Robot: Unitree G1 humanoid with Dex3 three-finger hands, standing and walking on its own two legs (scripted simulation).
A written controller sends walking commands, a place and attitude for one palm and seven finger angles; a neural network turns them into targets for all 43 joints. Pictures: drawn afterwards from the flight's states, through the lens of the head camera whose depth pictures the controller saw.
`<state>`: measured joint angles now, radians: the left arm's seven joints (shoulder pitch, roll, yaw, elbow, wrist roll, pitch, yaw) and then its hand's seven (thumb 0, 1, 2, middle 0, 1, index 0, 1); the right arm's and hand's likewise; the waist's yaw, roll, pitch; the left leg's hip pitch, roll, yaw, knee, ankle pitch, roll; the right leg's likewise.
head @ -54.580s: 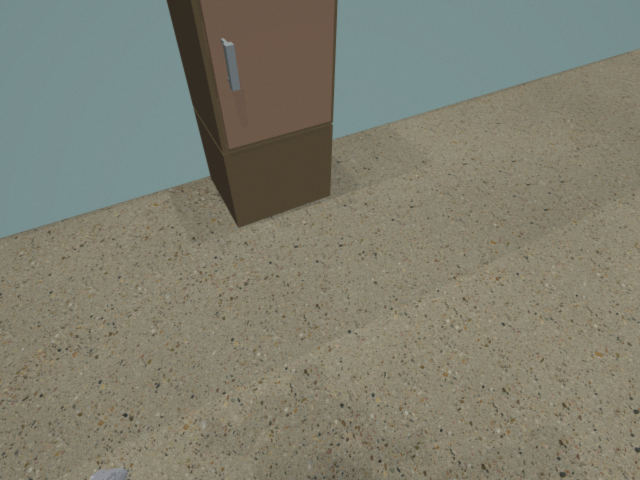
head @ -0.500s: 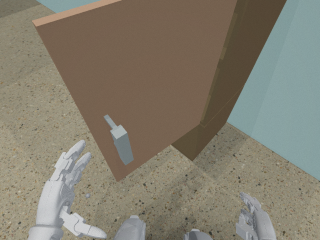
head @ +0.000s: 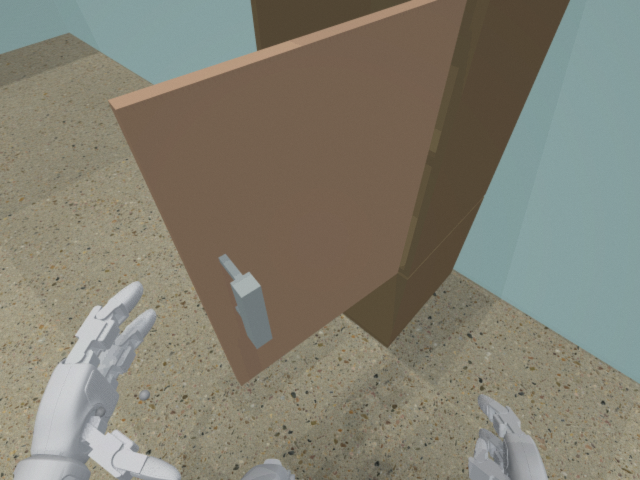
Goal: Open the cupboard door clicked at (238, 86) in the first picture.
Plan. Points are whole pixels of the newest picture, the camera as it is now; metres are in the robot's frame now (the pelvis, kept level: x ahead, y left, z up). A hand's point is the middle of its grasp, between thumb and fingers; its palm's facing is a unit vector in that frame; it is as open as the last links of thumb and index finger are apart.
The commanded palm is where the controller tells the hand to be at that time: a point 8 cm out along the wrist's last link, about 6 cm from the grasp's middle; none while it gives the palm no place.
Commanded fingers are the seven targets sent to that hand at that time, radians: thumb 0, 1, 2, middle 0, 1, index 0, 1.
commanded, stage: draw the hand back to the body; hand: left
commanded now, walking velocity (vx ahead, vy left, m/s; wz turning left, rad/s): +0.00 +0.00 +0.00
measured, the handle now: (244, 301) +0.34 +0.13 +0.03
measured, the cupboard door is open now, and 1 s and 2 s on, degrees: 81 81 81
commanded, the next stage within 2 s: step back with the hand held close in 1.22 s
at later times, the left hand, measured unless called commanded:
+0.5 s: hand (54, 352) +0.21 +0.25 +0.15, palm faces +0.32 -0.86 -0.40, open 13.2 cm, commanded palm +0.17 +0.29 +0.18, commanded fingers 0.00 0.34 0.66 -0.18 -0.30 -0.18 -0.30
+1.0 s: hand out of the picture +0.23 +0.26 +0.23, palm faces +0.44 -0.80 -0.40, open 7.8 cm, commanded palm +0.18 +0.30 +0.24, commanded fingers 0.00 0.90 0.90 -0.20 -0.30 -0.20 -0.30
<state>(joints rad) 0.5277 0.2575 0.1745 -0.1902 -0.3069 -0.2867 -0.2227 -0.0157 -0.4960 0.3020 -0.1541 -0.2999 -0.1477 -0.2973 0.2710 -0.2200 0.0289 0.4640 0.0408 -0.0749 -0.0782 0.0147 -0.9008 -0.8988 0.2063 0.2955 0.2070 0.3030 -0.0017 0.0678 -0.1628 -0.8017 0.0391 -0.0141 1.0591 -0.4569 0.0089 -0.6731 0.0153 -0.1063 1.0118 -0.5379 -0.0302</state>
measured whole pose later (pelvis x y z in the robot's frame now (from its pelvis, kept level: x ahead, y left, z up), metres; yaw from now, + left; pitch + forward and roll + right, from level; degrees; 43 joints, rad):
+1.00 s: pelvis +0.03 +0.01 +0.07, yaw -2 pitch -3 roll +0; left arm 0.47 0.34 0.34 -0.39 -0.07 -0.06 0.12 0.01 0.81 0.86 -0.21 -0.30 -0.20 -0.30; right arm 0.19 -0.24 0.02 0.62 0.01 -0.08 -0.07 0.01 -0.90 -0.90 0.21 0.30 0.21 0.30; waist 0.06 0.07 0.00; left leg -0.14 0.00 0.06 0.43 -0.23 0.02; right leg -0.05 0.00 -0.04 0.39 -0.29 -0.01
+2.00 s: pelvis -0.06 +0.03 +0.06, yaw -1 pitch -1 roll -2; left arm 0.55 0.43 0.44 -0.51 -0.02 -0.18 0.15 0.01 0.89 0.90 -0.22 -0.30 -0.21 -0.30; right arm 0.20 -0.22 0.00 0.54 0.01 -0.05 -0.09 0.01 -0.90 -0.90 0.21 0.30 0.21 0.30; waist -0.01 0.02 0.07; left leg -0.39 0.01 0.06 0.55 -0.15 0.06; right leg -0.29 0.02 0.00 0.53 -0.22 0.02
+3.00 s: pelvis -0.21 +0.03 +0.05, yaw -5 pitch -2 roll -1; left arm 0.51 0.40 0.43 -0.41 -0.06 -0.18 0.15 0.01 0.89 0.90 -0.21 -0.30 -0.21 -0.30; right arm 0.32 -0.24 -0.01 0.70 0.00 -0.09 -0.10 0.02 -0.90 -0.90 0.20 0.30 0.20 0.30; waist -0.05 0.00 -0.04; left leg -0.44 -0.01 0.03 0.52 -0.06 0.03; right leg 0.00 0.03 -0.03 0.50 -0.47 -0.02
